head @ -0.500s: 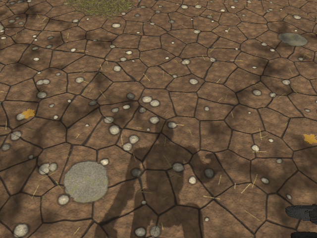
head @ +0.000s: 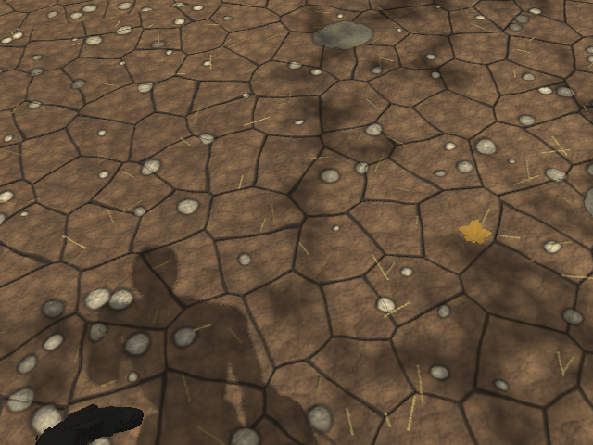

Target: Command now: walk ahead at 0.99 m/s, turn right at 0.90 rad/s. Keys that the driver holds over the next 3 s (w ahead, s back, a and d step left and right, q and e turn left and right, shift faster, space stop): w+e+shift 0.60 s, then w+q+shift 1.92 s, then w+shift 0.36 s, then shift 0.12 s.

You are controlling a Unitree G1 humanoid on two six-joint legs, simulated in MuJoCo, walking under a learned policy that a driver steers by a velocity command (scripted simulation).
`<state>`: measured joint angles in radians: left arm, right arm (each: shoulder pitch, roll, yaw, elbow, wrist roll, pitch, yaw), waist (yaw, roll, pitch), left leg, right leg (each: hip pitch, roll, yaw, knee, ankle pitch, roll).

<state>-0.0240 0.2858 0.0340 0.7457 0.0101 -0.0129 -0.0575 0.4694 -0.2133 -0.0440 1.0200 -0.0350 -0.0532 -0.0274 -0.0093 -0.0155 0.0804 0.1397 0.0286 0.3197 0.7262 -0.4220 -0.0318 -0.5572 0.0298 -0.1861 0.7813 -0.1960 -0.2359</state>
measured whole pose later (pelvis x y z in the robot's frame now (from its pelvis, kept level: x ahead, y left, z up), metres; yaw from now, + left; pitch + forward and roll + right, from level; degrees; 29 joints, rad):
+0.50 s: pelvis +0.46 -0.03 +0.02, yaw -29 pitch +2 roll +2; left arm 0.39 0.35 0.08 0.88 -0.01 -0.06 0.00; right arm 0.04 -0.28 -0.02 0.66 -0.05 -0.07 -0.02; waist 0.09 -0.01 0.07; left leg -0.49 0.00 0.00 0.61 -0.16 -0.02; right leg -0.10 0.16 0.19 1.09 -0.42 -0.15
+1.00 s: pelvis +0.83 -0.29 +0.04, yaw -32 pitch +1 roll +0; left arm 0.17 0.25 0.01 0.78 0.05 -0.08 -0.01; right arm 0.40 -0.27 -0.04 0.89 0.00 -0.05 0.02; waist -0.06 0.03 0.04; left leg -0.38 0.07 -0.02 1.26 -0.27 0.09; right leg -0.33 0.00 -0.11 0.56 -0.26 -0.06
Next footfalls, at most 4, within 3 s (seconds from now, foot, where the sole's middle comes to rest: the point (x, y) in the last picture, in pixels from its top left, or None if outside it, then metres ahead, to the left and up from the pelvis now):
0.02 right None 0.17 0.00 -0.73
0.44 left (309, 360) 0.65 0.03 -0.73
0.88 right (480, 286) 0.84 -0.40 -0.73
1.32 left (468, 157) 1.29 -0.46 -0.73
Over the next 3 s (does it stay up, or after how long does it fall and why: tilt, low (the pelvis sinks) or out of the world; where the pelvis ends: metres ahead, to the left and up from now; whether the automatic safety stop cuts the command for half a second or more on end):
stays up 2.36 0.02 0.00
